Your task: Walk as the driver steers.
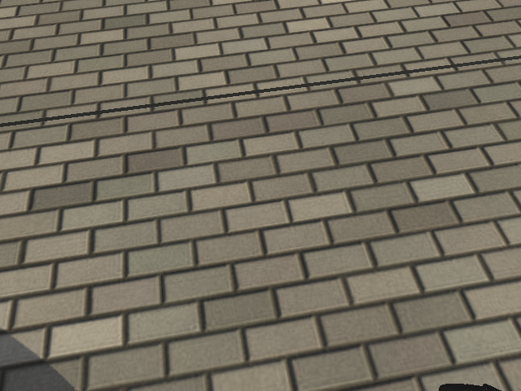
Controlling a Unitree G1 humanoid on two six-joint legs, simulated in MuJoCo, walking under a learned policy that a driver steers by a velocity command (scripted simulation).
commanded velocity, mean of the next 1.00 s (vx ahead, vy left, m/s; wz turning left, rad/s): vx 0.49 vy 0.00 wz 0.12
